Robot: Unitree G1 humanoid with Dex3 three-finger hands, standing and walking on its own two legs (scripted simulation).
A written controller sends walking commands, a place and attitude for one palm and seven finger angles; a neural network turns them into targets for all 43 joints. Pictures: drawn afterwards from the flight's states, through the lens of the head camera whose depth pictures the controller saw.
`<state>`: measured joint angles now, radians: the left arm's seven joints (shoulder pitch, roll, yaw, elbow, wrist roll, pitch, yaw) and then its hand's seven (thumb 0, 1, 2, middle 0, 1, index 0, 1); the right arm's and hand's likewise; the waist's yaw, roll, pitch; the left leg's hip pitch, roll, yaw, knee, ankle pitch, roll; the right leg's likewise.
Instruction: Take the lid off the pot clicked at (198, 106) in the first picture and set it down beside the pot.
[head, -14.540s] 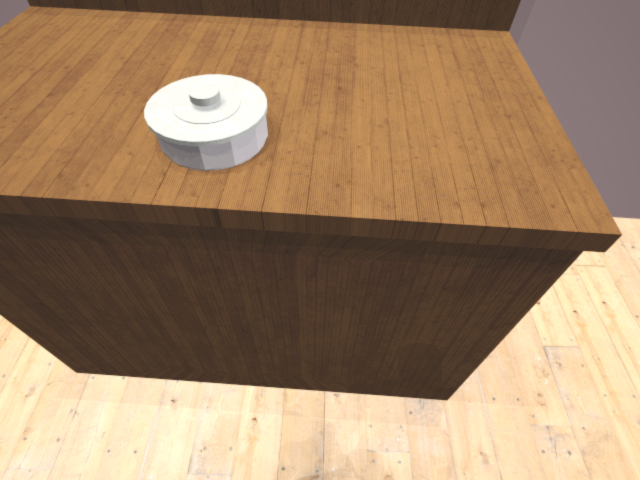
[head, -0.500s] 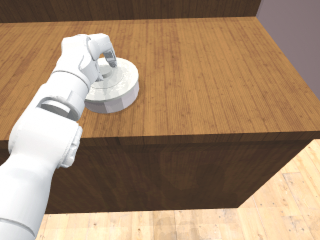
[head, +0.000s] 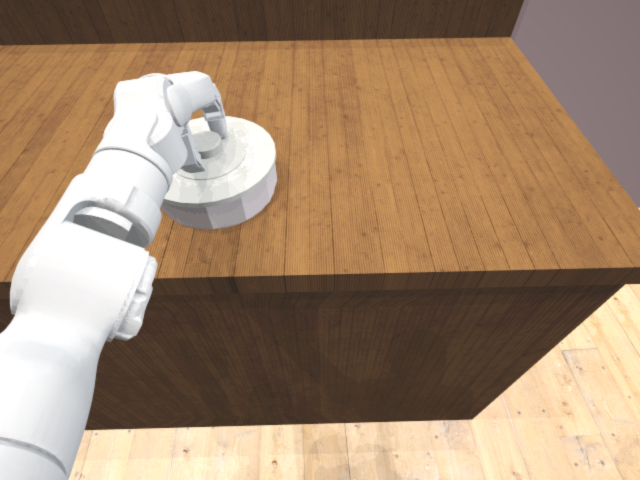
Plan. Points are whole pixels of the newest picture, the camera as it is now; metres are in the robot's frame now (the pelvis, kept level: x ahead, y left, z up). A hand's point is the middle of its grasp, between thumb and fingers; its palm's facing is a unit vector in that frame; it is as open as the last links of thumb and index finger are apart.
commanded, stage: close the fingers and squeeze the knob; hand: left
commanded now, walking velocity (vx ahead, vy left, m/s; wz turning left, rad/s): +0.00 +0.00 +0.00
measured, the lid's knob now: (205, 144) +0.52 +0.13 +0.15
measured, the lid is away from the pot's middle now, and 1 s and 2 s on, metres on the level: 0.00 0.01 0.02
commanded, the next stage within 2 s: lift the lid straight up in 0.98 s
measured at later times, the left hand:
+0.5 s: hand (191, 143) +0.48 +0.13 +0.18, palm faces -0.38 -0.09 -0.92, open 7.9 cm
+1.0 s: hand (192, 146) +0.48 +0.13 +0.18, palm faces -0.40 -0.09 -0.91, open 7.8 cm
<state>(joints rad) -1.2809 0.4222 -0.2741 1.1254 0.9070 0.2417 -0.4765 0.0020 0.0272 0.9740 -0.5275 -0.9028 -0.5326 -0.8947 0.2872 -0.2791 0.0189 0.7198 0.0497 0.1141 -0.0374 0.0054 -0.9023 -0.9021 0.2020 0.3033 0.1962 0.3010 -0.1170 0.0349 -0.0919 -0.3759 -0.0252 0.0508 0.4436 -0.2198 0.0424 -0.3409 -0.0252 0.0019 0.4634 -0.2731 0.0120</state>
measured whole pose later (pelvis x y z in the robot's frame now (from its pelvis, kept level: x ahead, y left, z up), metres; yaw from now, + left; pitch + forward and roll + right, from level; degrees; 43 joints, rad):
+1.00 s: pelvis +0.00 +0.00 +0.00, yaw +0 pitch +8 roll +0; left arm -1.26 0.41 -0.29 1.10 0.90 0.25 -0.48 0.02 0.34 0.81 -0.79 -1.09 -0.49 -0.95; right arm 0.29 -0.27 0.02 0.73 0.04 0.12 -0.04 0.01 -0.90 -0.90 0.20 0.30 0.20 0.30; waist -0.11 0.04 -0.09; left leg -0.36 -0.03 0.05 0.43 -0.21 0.04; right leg -0.33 -0.03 0.00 0.46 -0.27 0.01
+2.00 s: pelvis +0.00 +0.00 +0.00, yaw +1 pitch +7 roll +1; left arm -1.41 0.44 -0.31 1.15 0.92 0.29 -0.54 0.14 0.45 0.82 -1.00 -1.18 -0.47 -0.92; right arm 0.27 -0.28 0.03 0.73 0.05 0.05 -0.05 0.01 -0.90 -0.90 0.20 0.30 0.20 0.30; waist -0.11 0.04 -0.09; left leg -0.34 -0.03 0.04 0.40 -0.19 0.04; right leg -0.31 -0.03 -0.01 0.44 -0.26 0.01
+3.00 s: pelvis +0.00 -0.01 +0.00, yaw +1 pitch +8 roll +1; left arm -1.62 0.47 -0.28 1.21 0.96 0.40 -0.57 0.14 0.44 0.82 -1.00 -1.18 -0.48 -0.92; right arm 0.25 -0.28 0.05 0.75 0.05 0.03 -0.04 0.01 -0.90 -0.90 0.20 0.30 0.20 0.30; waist -0.10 0.05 -0.10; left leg -0.33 -0.03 0.03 0.38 -0.19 0.04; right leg -0.30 -0.03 -0.01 0.42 -0.26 0.01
